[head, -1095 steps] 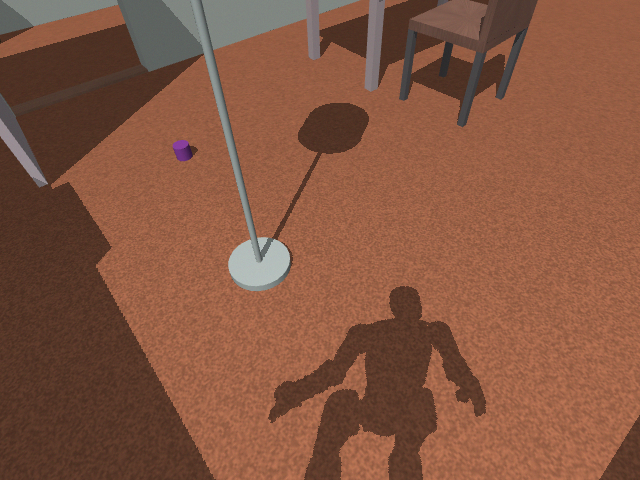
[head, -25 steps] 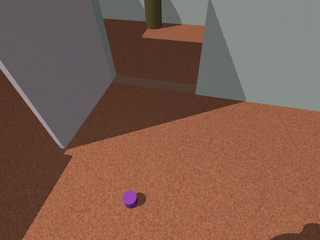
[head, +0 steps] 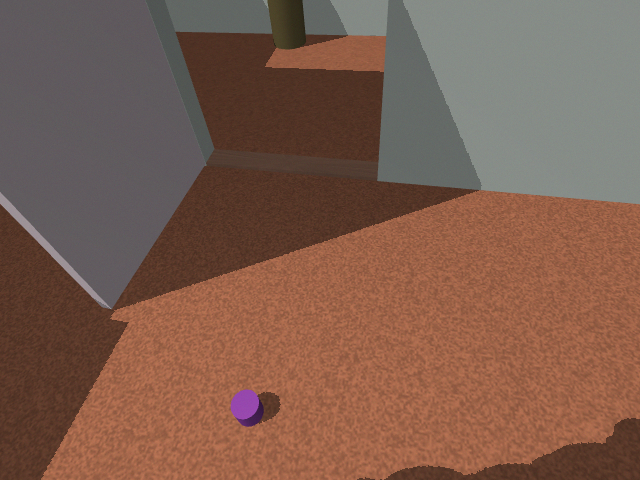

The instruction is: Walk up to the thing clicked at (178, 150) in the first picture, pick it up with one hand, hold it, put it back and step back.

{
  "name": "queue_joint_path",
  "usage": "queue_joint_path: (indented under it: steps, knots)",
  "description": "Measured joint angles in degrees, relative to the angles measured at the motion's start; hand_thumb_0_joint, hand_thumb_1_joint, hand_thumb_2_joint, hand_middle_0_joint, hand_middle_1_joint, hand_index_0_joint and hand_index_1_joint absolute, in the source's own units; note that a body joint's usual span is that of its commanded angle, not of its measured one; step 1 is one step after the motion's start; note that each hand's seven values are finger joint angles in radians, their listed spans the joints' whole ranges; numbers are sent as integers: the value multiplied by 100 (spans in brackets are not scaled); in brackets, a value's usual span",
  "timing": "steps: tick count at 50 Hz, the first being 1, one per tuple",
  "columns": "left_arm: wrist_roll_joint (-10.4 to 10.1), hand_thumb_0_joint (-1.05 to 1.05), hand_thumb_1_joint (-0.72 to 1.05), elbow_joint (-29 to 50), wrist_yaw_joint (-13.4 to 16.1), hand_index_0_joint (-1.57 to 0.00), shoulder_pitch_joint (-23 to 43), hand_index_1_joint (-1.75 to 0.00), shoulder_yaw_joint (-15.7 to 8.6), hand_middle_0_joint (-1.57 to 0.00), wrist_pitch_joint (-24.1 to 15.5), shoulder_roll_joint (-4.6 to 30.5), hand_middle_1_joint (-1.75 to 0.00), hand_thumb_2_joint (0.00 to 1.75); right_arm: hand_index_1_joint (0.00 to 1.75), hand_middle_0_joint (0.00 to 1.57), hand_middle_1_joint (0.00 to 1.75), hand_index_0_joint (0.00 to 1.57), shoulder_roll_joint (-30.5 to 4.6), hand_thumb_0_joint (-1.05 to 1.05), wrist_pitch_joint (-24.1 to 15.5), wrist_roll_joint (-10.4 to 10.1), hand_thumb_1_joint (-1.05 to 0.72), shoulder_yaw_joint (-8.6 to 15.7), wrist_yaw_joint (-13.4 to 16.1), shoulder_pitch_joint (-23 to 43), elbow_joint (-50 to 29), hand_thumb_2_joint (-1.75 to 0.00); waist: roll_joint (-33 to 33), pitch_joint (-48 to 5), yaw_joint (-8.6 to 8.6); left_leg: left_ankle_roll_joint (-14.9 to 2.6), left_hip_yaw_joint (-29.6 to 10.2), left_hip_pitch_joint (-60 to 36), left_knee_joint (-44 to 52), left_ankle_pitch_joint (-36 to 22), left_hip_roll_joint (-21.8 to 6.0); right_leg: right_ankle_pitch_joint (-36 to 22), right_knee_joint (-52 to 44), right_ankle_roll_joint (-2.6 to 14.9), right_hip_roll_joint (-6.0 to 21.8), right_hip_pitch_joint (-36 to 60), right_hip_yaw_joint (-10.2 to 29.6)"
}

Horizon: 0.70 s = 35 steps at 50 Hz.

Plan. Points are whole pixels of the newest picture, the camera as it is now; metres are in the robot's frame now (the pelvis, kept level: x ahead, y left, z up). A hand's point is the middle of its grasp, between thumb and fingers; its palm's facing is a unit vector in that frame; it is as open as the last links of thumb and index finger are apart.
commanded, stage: walk up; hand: left
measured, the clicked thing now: (247, 408) +0.43 +0.29 -0.73
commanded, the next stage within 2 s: stand in 1.36 s
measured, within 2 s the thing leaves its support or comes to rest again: neither
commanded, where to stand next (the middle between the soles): +0.06 +0.04 m, yaw +1 degrees
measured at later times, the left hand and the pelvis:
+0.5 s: hand out of the picture +0.14 +0.28 -0.14, palm faces +0.01 -0.94 -0.35, open 7.3 cm; pelvis +0.04 +0.02 +0.01, yaw +1 degrees
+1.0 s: hand out of the picture +0.10 +0.29 -0.14, palm faces +0.00 -0.94 -0.34, open 7.3 cm; pelvis +0.03 +0.03 +0.01, yaw +1 degrees
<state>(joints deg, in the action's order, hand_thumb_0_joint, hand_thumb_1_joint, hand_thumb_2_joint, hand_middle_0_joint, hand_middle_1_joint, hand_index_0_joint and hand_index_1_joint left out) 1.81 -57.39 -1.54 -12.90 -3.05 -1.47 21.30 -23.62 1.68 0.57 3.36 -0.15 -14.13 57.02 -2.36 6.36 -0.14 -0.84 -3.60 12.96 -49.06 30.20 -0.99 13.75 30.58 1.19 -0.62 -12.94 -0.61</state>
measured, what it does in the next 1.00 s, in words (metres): steps on the spot: left foot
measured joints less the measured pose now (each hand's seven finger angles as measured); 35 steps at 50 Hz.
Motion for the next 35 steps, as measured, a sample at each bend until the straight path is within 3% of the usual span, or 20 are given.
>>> queue_joint_path:
  steps: [3,8,10,11,12,15,22,35]
  knots:
    - [-34,0,91,150,57,-21,26,-30,89,-20,-40,-129,-30,90,30,20,30,21,-16,1,-2,-25,-90,-38,-4,-15,-56,-90,-89,2,-15,-3,-92,407,-293,-87,93,-68,-289,25,-33,153,-76]
    - [-50,0,90,345,126,-21,175,-30,152,-20,-91,-179,-30,90,30,20,30,21,76,0,35,14,-90,-72,-22,77,-87,-90,-39,55,-54,41,-56,515,555,-382,2,48,-262,-10,8,211,-142]
    - [-84,0,90,368,137,-21,265,-30,173,-20,-52,-144,-30,90,30,20,30,21,124,0,14,23,-90,-69,-33,144,-94,-90,39,65,-32,25,35,357,1187,-831,-41,209,-26,-59,72,140,-148]
    - [-111,0,90,367,142,-21,314,-30,183,-20,-22,-127,-30,90,30,20,30,21,136,0,-12,32,-90,-63,-37,170,-99,-90,69,62,-8,32,64,237,1556,-1330,-45,318,142,-94,107,86,-154]
    - [-146,0,90,349,151,-21,381,-30,183,-20,17,-99,-30,90,30,20,30,21,180,0,-35,50,-90,-51,-31,219,-84,-90,162,80,1,114,106,176,1674,-1641,13,419,302,-135,185,45,-121]
    - [-227,0,91,245,176,-21,548,-30,184,-20,105,-47,-30,90,30,20,30,21,292,0,-75,26,-90,-113,-61,374,-50,-90,309,37,-29,155,199,141,1664,-1534,62,474,296,-117,209,62,18]
    - [-212,0,91,-139,146,-21,780,-30,251,-20,42,19,-30,90,30,20,30,21,427,0,-115,-81,-90,-273,-80,839,35,-90,284,-58,-23,153,202,-62,2004,-1621,16,187,-296,-221,165,369,24]
    - [-167,0,91,-633,128,-20,909,-30,289,-20,43,-31,-30,90,30,20,30,21,374,0,-101,-88,-90,-269,-92,1218,423,-90,186,-152,-89,102,263,-453,2766,-2001,74,-217,-1083,-297,232,757,68]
